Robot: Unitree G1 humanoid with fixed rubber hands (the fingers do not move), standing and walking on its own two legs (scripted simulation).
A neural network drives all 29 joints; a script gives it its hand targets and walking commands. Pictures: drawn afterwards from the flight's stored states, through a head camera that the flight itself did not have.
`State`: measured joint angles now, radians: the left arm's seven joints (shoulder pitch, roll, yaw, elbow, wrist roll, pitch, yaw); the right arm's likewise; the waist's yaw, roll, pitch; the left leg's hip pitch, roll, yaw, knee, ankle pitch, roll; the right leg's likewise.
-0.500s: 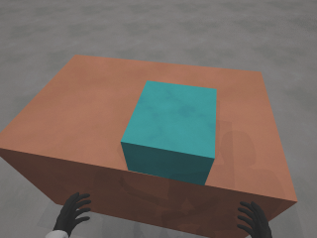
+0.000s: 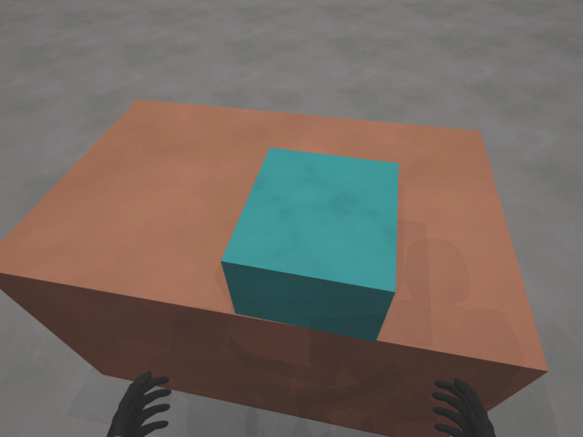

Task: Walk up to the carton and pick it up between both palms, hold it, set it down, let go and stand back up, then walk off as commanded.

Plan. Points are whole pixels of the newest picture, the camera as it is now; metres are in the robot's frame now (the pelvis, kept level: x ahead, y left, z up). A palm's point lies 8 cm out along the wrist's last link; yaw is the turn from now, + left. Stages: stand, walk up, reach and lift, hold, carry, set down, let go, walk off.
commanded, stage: let go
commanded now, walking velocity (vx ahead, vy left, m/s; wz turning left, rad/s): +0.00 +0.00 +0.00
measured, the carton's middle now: (318, 237) +0.47 -0.03 -0.05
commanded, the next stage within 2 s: stand in 0.08 s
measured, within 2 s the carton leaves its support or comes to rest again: neither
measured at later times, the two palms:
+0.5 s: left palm out of the picture +0.11 +0.28 -0.09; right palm out of the picture +0.10 -0.30 -0.09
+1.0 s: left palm out of the picture +0.08 +0.29 -0.10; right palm out of the picture +0.08 -0.30 -0.10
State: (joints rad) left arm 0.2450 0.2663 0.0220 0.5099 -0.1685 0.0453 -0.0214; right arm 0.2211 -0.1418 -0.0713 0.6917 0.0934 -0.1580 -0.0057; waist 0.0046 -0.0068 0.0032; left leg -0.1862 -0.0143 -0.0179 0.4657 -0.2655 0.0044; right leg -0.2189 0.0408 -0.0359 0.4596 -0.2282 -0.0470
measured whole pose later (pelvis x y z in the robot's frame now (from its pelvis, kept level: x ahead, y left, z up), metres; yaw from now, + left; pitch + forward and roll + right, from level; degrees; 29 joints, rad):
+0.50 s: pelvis +0.00 +0.00 +0.00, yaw +0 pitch -1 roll +0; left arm 0.25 0.34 0.02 0.70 -0.05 0.00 0.00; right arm 0.22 -0.36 -0.07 0.84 0.05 -0.04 0.01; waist 0.01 -0.01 0.00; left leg -0.19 -0.02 -0.02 0.47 -0.27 0.01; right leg -0.22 0.04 -0.03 0.46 -0.23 -0.05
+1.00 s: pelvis +0.00 +0.00 +0.00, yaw +0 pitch -1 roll +0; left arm 0.25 0.34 0.02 0.84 -0.05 -0.01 0.00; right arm 0.22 -0.36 -0.07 0.91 0.05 -0.03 0.01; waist 0.01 -0.01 0.00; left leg -0.19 -0.02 -0.02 0.47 -0.27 0.01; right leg -0.22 0.04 -0.03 0.46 -0.23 -0.05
